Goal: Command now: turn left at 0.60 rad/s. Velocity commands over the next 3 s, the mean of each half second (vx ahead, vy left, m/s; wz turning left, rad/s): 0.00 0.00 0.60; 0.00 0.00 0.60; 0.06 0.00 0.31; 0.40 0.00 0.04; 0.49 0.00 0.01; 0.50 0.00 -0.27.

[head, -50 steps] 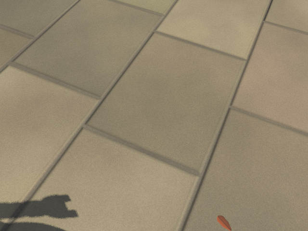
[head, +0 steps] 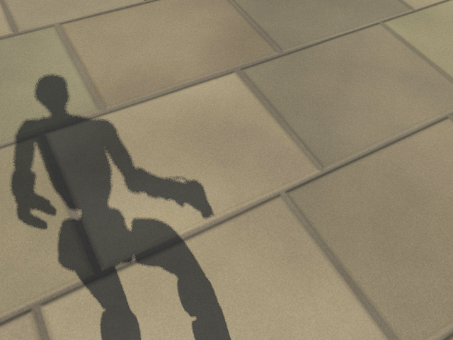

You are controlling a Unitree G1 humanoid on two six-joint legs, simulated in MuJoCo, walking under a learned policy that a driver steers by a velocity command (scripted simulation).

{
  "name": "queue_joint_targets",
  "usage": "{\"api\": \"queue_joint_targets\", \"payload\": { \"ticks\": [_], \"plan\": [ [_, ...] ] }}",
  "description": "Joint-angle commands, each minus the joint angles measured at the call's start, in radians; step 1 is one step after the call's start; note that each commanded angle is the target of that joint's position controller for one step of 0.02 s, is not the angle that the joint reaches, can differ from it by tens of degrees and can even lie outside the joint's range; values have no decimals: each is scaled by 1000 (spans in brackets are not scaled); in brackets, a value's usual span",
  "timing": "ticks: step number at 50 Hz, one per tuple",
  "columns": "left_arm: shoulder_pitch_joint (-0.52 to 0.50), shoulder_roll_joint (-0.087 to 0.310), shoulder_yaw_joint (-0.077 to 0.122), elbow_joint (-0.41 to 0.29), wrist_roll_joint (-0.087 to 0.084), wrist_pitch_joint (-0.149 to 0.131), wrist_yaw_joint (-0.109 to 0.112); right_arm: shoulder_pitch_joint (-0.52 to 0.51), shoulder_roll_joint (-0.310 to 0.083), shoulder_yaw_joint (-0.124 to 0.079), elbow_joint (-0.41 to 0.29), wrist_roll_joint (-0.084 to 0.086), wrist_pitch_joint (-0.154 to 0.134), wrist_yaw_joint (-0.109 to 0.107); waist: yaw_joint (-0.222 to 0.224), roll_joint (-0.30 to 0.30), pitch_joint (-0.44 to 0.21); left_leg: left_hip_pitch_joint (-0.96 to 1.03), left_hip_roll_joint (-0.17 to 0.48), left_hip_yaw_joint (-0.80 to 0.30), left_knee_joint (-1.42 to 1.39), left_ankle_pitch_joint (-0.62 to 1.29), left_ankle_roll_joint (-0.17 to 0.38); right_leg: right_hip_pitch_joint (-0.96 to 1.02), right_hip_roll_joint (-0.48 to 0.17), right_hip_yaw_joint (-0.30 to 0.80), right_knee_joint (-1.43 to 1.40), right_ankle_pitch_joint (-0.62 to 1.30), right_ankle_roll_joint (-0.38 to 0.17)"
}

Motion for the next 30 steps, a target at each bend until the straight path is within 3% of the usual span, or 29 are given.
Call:
{"api": "queue_joint_targets", "payload": {
  "ticks": [1, 5, 10, 12, 14, 15, 16, 17, 18, 20, 21, 23, 25, 28, 30],
  "plan": [
    [7, 76, 20, -72, -1, -15, 3, -46, -160, -41, -76, -3, -16, -18, 15, 170, -152, 153, 223, -247, -142, 379, 190, -53, 9, 42, -34, 85, 9],
    [-36, 48, 6, -93, -2, -20, -3, -28, -182, -49, -70, 3, -8, -26, -11, 182, -142, 147, 212, -304, -130, 252, 191, -7, 32, 58, -242, 95, 17],
    [-40, 60, 10, -112, -13, -36, -21, -39, -193, -52, -75, 6, 3, -14, -23, 204, -132, 107, 203, -416, -102, 221, 188, 106, 69, 66, -412, 56, -2],
    [-18, 60, 12, -115, -17, -44, -29, -53, -190, -51, -78, 13, 7, -12, -11, 210, -140, 121, 189, -457, -73, 262, 173, 161, 78, 65, -517, 77, -17],
    [44, 66, 20, -99, -12, -52, -33, -80, -174, -45, -85, 27, 14, -18, 33, 194, -150, 74, 136, -445, -16, 219, 113, 314, 59, 54, -739, 264, -45],
    [75, 122, 34, -101, 3, -50, -27, -48, -132, -34, -87, 20, 13, -21, 20, 97, -183, -24, 79, -381, 95, 32, 56, 443, -91, 166, -771, 344, -99],
    [47, 209, 50, -102, 23, -38, -23, -5, -101, -28, -103, 21, 6, -20, -40, -201, -139, -241, -95, -162, 284, -312, -13, 492, -289, 399, -802, 549, -245],
    [45, 158, 40, -119, 36, -42, -23, -4, -186, -55, -91, 5, -5, -21, -8, -205, -136, -294, -63, -118, 538, -437, -65, 444, -397, 504, -822, 595, -360],
    [4, 110, 23, -135, 30, -43, -17, 13, -227, -74, -70, 11, -3, -19, -25, -125, -121, -296, -26, -120, 662, -372, -84, 413, -362, 418, -813, 571, -349],
    [-59, 68, 10, -149, 4, -39, -7, 39, -191, -73, -33, 15, 19, -22, -39, -79, -80, -316, -7, -92, 749, -253, -119, 397, -249, 248, -797, 493, -271],
    [-56, 64, 5, -149, -1, -35, -1, 35, -162, -66, -33, 18, 27, -20, -30, -81, -70, -322, -2, -75, 768, -217, -132, 395, -228, 197, -798, 514, -266],
    [-25, 72, 6, -143, 7, -24, 7, -4, -124, -52, -53, 26, 29, -15, -4, -105, -67, -327, 11, -19, 693, -174, -149, 422, -200, 122, -809, 522, -271],
    [18, 92, 14, -132, 10, -14, 12, -52, -105, -42, -78, 24, 26, -10, 31, -126, -87, -333, 38, 2, 589, -178, -159, 494, -225, 108, -804, 548, -289],
    [13, 133, 30, -130, 2, -6, 5, -70, -84, -27, -97, 14, 23, 4, 42, -136, -117, -228, 71, 42, 428, -197, -147, 489, -255, 65, -794, 576, -294],
    [2, 149, 36, -128, -7, -4, -4, -55, -94, -29, -97, 16, 26, 11, 37, -150, -122, -149, 67, 79, 338, -187, -131, 459, -267, 38, -787, 593, -290]
  ]
}}
Next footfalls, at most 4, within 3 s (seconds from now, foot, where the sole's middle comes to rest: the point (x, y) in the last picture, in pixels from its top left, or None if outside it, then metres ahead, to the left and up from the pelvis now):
0.30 right None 0.08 -0.13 -0.78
0.72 left None -0.02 0.12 -0.78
1.20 right None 0.12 -0.05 -0.78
1.52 left None -0.07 0.12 -0.78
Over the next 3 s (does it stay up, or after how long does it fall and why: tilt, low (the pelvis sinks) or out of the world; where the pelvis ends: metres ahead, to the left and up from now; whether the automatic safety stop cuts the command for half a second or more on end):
stays up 0.62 0.46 -0.02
